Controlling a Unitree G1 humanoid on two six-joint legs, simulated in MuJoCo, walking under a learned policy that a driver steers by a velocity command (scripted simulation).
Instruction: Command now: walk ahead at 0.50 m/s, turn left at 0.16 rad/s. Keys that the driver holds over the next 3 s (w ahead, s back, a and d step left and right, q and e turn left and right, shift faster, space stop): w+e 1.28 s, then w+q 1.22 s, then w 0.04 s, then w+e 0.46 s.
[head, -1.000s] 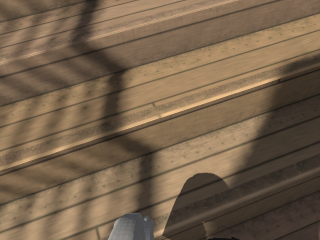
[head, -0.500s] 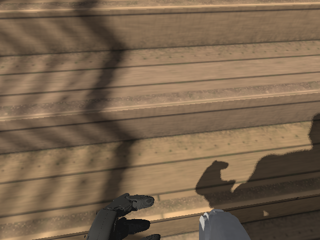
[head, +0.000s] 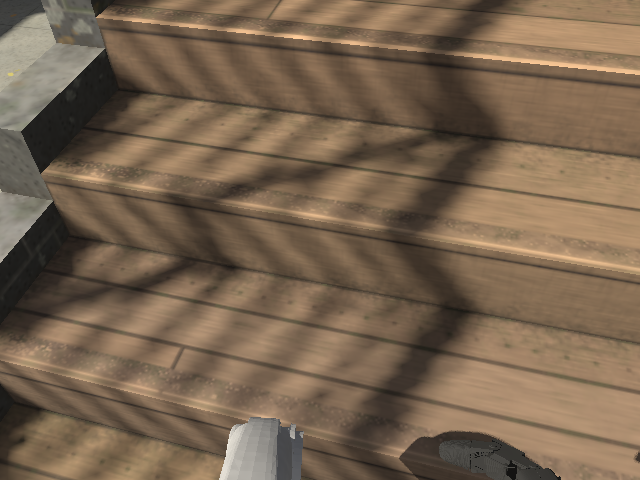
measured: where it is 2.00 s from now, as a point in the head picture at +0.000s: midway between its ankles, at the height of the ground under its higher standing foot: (570, 159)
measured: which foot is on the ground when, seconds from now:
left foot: up 0.00-0.14, down 0.16-0.74, up 0.76-1.00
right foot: down 0.00-0.16, up 0.18-0.70, down 0.72-1.00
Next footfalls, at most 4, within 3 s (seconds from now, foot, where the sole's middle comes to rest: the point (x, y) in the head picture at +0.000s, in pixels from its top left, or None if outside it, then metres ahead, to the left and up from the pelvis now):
0.16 left None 0.31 0.17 -0.60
0.72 right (443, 390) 0.58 -0.11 -0.43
1.24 left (460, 181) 0.91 -0.14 -0.26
1.74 right None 0.89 -0.45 -0.26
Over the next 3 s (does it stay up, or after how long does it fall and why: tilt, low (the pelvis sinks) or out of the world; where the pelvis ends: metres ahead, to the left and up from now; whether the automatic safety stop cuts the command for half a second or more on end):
stays up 1.48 -0.46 0.85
